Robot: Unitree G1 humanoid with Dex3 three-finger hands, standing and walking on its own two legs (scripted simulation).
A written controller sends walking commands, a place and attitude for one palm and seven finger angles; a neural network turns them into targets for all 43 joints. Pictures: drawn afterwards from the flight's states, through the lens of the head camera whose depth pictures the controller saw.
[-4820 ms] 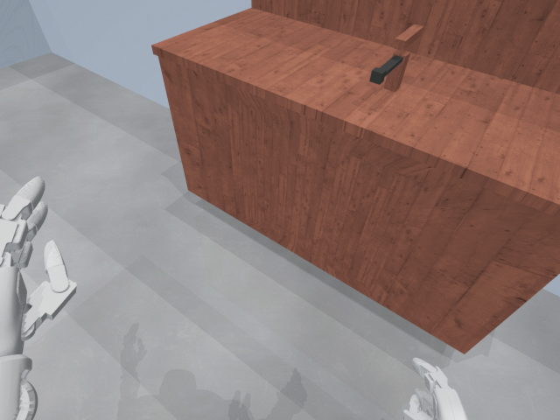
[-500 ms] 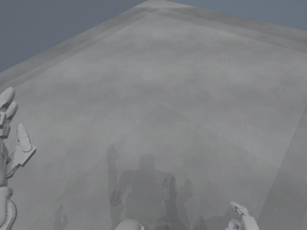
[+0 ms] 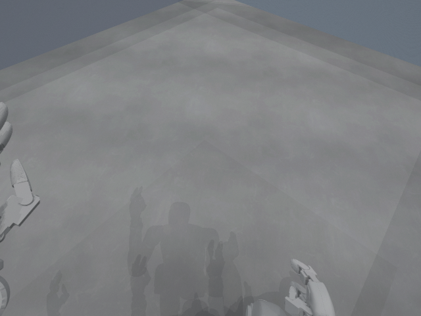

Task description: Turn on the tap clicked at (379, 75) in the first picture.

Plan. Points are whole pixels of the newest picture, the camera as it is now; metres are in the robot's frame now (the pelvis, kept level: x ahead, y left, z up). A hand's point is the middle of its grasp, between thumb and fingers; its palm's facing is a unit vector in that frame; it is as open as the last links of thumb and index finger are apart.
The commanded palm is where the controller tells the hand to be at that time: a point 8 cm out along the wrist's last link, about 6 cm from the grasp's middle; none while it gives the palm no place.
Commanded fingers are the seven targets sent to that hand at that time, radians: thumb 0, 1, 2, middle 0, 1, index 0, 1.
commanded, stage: walk to a spot facing it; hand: left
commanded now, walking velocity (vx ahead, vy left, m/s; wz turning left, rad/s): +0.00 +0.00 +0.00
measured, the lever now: out of the picture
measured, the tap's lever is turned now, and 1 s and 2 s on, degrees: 0 0 0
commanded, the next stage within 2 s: turn to face it in 1.04 s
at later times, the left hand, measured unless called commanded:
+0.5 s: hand (150, 143) +0.32 +0.12 +0.19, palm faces +0.22 -0.84 -0.50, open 7.4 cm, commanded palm +0.27 +0.18 +0.18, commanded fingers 0.00 0.90 0.90 -0.20 -0.30 -0.20 -0.30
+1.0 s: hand (182, 140) +0.34 +0.07 +0.18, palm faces +0.03 -0.90 -0.43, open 7.4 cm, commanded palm +0.30 +0.13 +0.18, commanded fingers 0.00 0.90 0.90 -0.20 -0.30 -0.20 -0.30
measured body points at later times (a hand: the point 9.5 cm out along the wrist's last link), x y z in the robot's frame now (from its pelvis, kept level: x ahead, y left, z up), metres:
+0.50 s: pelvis +0.07 -0.07 +0.00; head +0.11 -0.09 +0.45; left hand +0.30 +0.16 +0.22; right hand +0.22 -0.36 -0.08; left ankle +0.10 +0.10 -0.68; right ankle +0.12 -0.12 -0.74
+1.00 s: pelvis +0.03 -0.04 +0.00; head +0.06 -0.07 +0.44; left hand +0.33 +0.12 +0.21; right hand +0.11 -0.28 -0.11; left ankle +0.09 +0.10 -0.74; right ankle -0.01 -0.16 -0.71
